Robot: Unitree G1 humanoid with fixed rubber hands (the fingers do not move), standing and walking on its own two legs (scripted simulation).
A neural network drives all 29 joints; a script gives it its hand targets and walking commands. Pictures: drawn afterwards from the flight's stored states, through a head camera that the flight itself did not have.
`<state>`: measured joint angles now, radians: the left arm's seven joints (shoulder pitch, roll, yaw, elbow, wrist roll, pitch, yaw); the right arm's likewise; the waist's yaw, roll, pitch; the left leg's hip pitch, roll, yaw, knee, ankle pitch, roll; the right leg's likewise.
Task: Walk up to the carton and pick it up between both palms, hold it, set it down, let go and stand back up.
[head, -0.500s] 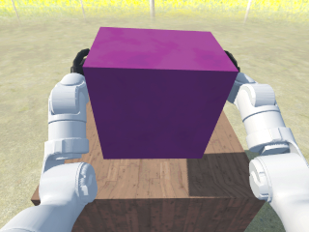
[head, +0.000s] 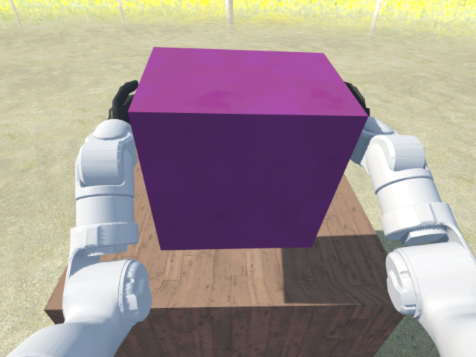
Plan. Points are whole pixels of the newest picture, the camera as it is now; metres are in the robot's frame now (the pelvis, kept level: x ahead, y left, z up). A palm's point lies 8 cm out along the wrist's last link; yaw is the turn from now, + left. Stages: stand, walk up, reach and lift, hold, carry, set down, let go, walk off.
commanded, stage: hold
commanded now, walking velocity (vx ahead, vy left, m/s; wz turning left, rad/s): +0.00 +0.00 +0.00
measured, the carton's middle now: (239, 155) +0.37 +0.01 +0.21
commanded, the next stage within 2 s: none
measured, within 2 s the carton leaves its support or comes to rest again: neither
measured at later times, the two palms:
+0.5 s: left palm (124, 121) +0.37 +0.18 +0.28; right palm (360, 119) +0.37 -0.18 +0.28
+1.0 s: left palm (121, 128) +0.36 +0.19 +0.27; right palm (355, 128) +0.37 -0.18 +0.26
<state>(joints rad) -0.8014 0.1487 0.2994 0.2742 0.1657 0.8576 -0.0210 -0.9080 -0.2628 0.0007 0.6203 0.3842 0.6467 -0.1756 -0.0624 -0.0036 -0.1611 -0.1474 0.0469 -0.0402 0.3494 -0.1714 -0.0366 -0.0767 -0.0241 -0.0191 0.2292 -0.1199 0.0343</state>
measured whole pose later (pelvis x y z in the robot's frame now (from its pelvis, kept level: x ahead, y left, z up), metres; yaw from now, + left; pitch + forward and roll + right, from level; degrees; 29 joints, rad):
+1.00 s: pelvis -0.01 +0.00 +0.00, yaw +0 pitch -2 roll -1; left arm -0.84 0.16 0.30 0.31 0.16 0.85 -0.01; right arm -0.93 -0.26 -0.02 0.65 0.38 0.64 -0.17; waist -0.06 -0.01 -0.16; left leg -0.16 0.05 -0.04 0.35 -0.16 -0.04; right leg -0.10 -0.02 -0.02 0.24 -0.11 0.03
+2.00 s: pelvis -0.01 -0.01 +0.00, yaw +0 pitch -1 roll -1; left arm -0.85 0.16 0.30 0.33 0.15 0.85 -0.01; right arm -0.94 -0.26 -0.02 0.66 0.37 0.65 -0.17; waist -0.05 0.00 -0.17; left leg -0.16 0.05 -0.05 0.34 -0.15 -0.04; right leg -0.10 -0.02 -0.02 0.24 -0.12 0.03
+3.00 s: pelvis -0.01 -0.01 +0.00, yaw +0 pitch -1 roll -1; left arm -0.87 0.16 0.31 0.38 0.16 0.83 -0.01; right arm -0.96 -0.26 -0.03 0.70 0.35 0.64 -0.16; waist -0.04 0.01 -0.18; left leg -0.16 0.06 -0.04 0.34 -0.16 -0.04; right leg -0.11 -0.01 -0.01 0.25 -0.12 0.02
